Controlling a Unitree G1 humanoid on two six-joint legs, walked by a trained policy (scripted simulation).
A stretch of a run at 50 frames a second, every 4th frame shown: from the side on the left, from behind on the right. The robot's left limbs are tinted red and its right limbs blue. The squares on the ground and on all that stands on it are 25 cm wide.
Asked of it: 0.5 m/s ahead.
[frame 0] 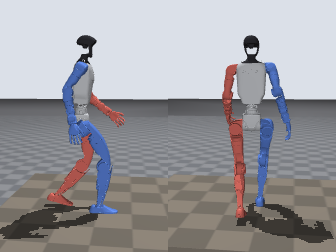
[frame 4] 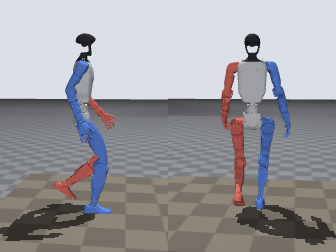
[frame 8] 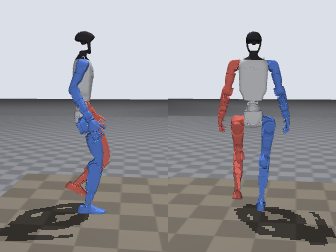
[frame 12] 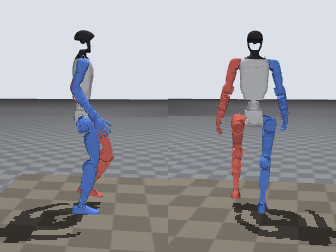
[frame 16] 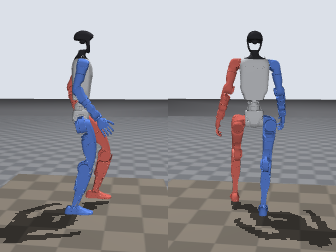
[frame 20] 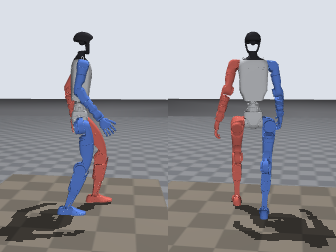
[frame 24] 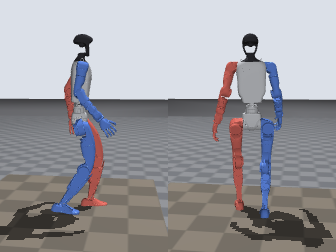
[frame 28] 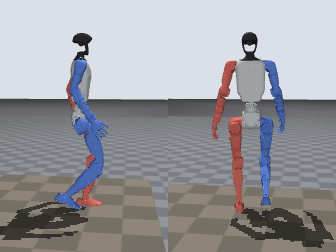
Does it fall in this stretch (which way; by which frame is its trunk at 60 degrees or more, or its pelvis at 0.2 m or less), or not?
no
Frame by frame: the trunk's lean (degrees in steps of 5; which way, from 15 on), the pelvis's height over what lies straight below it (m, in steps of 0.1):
0: 5, 0.7
4: 5, 0.8
8: 5, 0.8
12: 0, 0.8
16: 5, 0.8
20: 5, 0.8
24: 5, 0.8
28: 5, 0.8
